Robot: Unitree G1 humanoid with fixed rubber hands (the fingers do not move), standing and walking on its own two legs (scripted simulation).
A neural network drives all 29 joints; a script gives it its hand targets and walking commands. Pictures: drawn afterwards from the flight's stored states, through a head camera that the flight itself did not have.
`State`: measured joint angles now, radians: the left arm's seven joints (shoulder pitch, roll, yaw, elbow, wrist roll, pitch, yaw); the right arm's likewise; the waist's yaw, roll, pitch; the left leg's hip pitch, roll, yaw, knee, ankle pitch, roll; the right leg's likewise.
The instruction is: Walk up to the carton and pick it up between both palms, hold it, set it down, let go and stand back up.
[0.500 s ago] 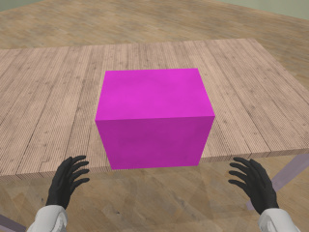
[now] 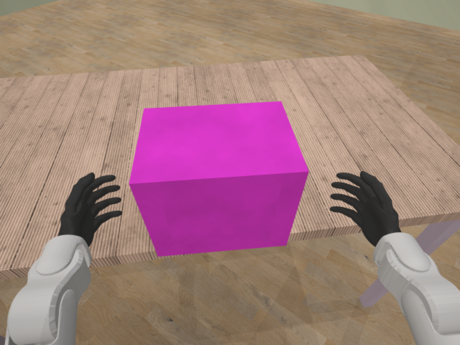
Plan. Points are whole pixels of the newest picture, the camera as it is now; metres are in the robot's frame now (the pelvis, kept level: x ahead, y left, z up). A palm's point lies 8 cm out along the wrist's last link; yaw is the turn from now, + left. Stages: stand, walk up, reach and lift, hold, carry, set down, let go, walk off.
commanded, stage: reach and lift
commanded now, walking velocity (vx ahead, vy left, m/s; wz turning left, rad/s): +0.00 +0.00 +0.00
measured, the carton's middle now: (218, 180) +0.39 +0.05 +0.08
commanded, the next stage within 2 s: none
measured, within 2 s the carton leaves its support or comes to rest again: neither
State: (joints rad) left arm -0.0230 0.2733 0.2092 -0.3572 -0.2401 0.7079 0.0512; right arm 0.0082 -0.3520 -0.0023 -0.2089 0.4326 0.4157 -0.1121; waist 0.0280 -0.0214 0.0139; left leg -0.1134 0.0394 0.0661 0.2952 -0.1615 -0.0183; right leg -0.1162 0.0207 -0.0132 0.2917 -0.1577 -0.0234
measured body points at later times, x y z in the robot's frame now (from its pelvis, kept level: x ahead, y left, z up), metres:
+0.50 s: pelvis -0.01 +0.00 +0.00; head +0.00 +0.01 +0.45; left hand +0.34 +0.25 +0.17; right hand +0.37 -0.19 +0.15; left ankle +0.00 +0.13 -0.75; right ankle +0.00 -0.10 -0.75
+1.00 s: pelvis +0.00 +0.00 +0.00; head +0.00 +0.02 +0.45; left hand +0.38 +0.27 +0.21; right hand +0.42 -0.17 +0.19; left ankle +0.00 +0.13 -0.75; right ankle +0.00 -0.10 -0.75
